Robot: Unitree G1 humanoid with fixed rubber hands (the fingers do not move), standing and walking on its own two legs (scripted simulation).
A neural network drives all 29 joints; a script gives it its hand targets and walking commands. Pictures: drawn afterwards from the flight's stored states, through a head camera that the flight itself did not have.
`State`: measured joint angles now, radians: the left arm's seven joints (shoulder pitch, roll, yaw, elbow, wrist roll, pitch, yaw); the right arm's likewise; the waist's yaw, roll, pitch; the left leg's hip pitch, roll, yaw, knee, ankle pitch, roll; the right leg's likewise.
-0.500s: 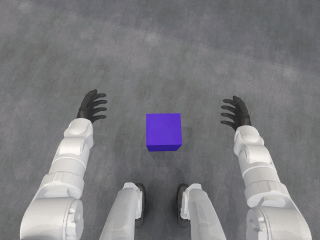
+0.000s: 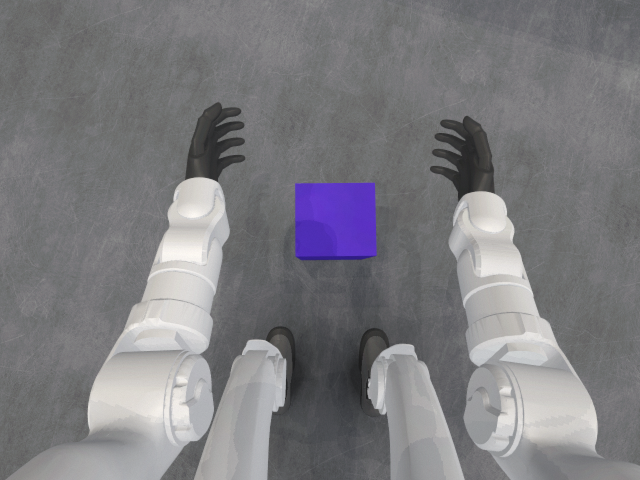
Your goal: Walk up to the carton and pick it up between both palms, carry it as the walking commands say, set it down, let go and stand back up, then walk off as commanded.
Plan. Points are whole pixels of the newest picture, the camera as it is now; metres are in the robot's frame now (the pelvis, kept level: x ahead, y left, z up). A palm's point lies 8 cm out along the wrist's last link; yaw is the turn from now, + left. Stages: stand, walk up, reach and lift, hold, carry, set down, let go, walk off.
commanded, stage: reach and lift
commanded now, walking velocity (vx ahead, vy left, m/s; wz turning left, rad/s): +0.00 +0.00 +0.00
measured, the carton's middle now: (333, 226) +0.44 -0.01 -0.52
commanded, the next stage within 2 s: none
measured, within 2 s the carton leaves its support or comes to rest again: neither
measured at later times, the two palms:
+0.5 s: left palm (236, 199) +0.45 +0.15 -0.28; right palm (434, 208) +0.45 -0.16 -0.28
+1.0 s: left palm (254, 212) +0.45 +0.15 -0.42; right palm (408, 221) +0.45 -0.16 -0.42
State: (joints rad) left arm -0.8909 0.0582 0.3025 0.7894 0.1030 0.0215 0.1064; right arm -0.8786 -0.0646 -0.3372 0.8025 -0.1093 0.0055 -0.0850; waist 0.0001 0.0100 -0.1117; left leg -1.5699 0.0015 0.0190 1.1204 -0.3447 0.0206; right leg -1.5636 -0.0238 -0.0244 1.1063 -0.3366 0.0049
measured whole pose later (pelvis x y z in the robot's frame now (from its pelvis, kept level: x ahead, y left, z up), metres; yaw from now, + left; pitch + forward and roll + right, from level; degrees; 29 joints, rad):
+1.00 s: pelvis -0.06 -0.01 -0.24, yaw +0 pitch +44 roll +0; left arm -1.29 0.26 0.07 1.10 -0.19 -0.02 0.16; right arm -1.27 -0.22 -0.09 1.09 0.20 -0.02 -0.19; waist 0.01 -0.01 0.18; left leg -2.27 0.03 0.02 2.03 -0.52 0.02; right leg -2.27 -0.01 -0.01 2.02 -0.51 -0.01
